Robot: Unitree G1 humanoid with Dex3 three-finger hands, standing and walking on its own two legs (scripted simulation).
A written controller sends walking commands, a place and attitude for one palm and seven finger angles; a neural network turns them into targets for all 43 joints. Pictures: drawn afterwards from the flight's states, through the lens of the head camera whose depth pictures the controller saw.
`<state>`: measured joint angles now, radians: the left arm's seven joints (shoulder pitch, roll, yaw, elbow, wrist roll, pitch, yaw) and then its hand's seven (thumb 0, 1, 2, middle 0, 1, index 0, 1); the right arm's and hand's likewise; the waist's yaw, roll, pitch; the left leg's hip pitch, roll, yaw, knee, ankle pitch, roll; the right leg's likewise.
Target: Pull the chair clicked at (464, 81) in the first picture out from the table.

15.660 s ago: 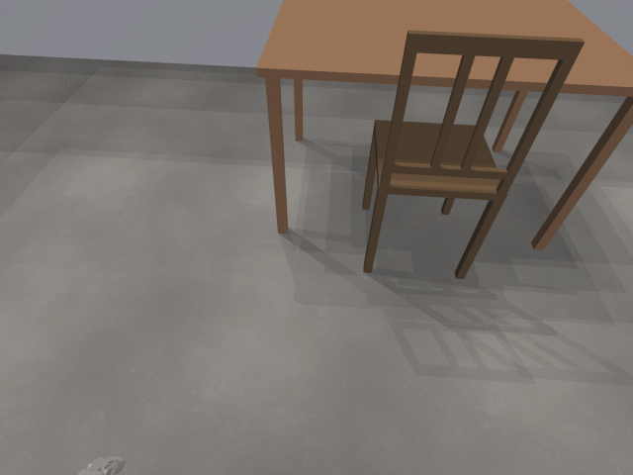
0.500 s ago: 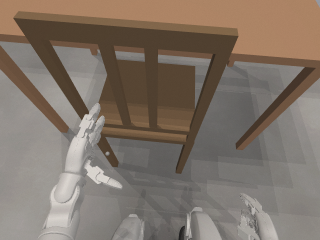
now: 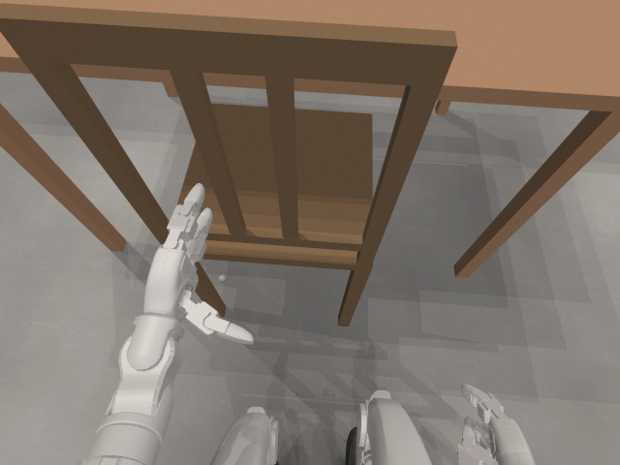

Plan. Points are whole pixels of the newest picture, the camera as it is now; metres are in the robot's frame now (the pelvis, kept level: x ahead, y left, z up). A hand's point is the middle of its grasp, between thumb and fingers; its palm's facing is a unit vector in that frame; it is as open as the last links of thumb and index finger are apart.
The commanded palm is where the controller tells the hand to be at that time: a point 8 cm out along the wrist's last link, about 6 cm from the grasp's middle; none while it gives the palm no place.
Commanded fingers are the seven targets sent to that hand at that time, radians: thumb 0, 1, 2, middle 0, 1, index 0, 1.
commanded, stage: aim the fingers beside a spindle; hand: left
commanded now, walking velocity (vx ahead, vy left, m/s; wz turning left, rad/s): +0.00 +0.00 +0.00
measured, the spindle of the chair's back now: (218, 171) +0.48 +0.14 +0.04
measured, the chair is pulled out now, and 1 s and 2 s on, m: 0.00 0.00 0.00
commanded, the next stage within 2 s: push the fingers through the gap in 0.40 s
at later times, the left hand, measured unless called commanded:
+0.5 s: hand (216, 278) +0.34 +0.13 +0.01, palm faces -0.09 -1.00 -0.04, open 16.9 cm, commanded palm +0.32 +0.18 +0.02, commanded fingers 0.00 -0.50 0.30 -0.06 -0.08 -0.06 -0.08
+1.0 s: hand (223, 251) +0.37 +0.12 +0.02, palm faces -0.10 -0.99 -0.04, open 16.9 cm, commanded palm +0.36 +0.18 +0.02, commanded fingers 0.00 -0.50 0.30 -0.06 -0.08 -0.06 -0.08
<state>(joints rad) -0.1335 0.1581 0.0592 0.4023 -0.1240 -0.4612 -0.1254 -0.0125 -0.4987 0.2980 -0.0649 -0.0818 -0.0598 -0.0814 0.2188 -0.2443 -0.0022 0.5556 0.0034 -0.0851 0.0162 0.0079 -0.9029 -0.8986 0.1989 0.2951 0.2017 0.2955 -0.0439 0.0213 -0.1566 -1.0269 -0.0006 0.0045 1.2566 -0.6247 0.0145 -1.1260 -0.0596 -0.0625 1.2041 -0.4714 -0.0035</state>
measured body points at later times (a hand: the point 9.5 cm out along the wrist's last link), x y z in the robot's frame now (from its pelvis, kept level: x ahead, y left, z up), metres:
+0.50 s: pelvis +0.00 +0.00 +0.00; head +0.12 +0.00 +0.43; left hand +0.34 +0.18 +0.02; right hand +0.16 -0.25 -0.11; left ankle -0.02 +0.11 -0.63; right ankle +0.05 -0.12 -0.63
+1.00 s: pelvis +0.00 +0.00 +0.00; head +0.12 +0.01 +0.43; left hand +0.37 +0.18 +0.02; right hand +0.13 -0.25 -0.11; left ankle -0.02 +0.11 -0.63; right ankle +0.05 -0.12 -0.63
